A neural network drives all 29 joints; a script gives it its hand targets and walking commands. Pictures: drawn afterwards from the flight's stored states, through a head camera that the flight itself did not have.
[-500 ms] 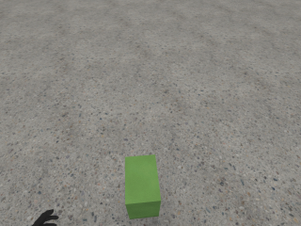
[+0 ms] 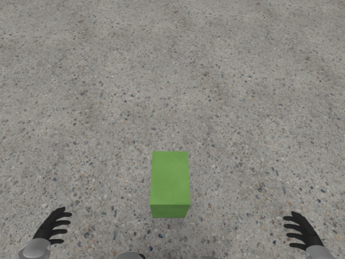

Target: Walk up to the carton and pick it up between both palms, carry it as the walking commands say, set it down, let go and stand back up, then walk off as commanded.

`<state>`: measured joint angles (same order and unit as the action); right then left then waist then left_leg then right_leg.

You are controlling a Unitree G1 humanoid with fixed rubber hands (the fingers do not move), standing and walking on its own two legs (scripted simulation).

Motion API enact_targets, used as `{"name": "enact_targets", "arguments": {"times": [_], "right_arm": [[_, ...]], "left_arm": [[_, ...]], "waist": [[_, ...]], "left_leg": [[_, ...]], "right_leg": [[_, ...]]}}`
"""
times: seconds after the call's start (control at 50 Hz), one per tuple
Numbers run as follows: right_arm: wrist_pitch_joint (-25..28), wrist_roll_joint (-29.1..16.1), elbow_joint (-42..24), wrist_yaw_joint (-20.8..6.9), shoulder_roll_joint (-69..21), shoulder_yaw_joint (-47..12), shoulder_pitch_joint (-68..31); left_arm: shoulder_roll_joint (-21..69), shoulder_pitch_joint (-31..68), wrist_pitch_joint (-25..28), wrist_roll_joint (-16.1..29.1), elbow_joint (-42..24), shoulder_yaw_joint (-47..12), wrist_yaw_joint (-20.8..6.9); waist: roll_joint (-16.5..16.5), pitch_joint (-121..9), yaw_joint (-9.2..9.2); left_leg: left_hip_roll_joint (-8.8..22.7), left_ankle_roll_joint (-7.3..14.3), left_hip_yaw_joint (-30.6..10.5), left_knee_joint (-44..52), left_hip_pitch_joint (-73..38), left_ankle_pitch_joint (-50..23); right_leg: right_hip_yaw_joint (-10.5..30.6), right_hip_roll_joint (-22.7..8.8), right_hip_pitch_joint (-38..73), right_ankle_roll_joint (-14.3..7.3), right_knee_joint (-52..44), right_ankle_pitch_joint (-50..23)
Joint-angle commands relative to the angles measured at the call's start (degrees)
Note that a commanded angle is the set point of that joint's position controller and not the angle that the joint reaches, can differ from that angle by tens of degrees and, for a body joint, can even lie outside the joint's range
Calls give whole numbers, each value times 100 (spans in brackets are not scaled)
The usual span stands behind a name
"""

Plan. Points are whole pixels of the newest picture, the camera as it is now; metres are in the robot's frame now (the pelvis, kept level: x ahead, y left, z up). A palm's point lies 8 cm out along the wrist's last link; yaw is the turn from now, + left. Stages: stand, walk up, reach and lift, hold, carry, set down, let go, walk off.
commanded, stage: reach and lift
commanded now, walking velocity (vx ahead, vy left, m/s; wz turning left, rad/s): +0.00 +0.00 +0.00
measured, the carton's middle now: (169, 186) +0.47 +0.00 -0.62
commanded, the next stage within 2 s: none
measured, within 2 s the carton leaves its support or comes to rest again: neither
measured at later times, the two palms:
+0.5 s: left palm (80, 200) +0.27 +0.25 -0.13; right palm (273, 209) +0.26 -0.27 -0.12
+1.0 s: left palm (106, 167) +0.39 +0.22 -0.18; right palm (234, 163) +0.41 -0.20 -0.17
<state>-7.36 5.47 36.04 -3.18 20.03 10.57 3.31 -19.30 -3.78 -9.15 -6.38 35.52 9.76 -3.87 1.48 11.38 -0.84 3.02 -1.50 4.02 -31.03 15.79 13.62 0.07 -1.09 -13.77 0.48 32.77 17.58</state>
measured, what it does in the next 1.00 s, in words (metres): lowers itself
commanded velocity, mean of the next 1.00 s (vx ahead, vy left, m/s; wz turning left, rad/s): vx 0.00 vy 0.00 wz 0.00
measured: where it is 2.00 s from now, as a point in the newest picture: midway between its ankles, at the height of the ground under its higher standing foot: outside the picture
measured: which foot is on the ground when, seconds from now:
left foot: down 0.00-1.00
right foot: down 0.00-1.00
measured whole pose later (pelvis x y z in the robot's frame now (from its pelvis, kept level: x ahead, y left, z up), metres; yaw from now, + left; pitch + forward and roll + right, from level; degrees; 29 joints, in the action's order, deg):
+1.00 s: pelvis -0.06 +0.00 -0.08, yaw +1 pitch +34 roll +0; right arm -9.9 0.9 51.3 0.1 14.6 13.9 -53.0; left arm -13.0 50.4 -11.4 -1.4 47.4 14.0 3.4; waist 0.6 -0.2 -0.5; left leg 3.1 -0.8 1.4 -55.0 75.2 14.0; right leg -1.1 -1.4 -72.8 0.6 57.9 19.3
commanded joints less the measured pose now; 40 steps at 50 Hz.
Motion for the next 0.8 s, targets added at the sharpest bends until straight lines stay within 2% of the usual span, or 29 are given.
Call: {"name": "enact_targets", "arguments": {"times": [0.0, 0.04, 0.1, 0.32, 0.5, 0.64, 0.78], "right_arm": [[-132, 109, -478, -100, 901, 537, 214], [-159, -23, -535, -130, 820, 472, -114], [-202, -184, -599, -142, 813, 374, -586], [-177, -394, -290, -23, 714, 241, -1476], [-234, -580, -304, 95, 548, 92, -2945], [-403, -600, -54, 209, 413, 90, -4281], [-455, -541, 463, 297, 332, 263, -5611]], "left_arm": [[-746, 127, -94, 21, -838, 322, 35], [-602, 360, -113, 185, -1100, 261, 46], [-478, 696, -219, 294, -1218, 129, 95], [-146, 1462, -325, 218, -723, -68, 443], [-221, 2947, -309, 340, -483, 131, 479], [-307, 4240, -365, 520, -185, 259, 476], [-224, 5493, -395, 643, 269, 272, 554]], "waist": [[-186, -1429, -202], [-228, -1547, -207], [-238, -1777, -179], [-167, -2681, -91], [-112, -3606, 64], [-3, -4280, 47], [-157, -4988, -32]], "left_leg": [[-440, -265, 13, -52, -1305, -732], [-423, -209, -88, -195, -1191, -897], [-395, -171, -190, -479, -966, -1048], [-414, -151, -342, -1246, 83, -1632], [-473, -32, -255, -1617, 1015, -1139], [-506, 14, -242, -1803, 1799, -654], [-543, -45, -223, -2005, 2337, -434]], "right_leg": [[-269, 348, -664, 55, -435, -1070], [-258, 364, -782, 154, -249, -1045], [-269, 367, -1073, 185, 30, -998], [-324, 479, -2332, 204, 831, -1507], [-144, 432, -3103, 219, 1137, -918], [-154, 408, -3386, 233, 1333, -471], [-223, 438, -3915, 237, 1602, -290]]}}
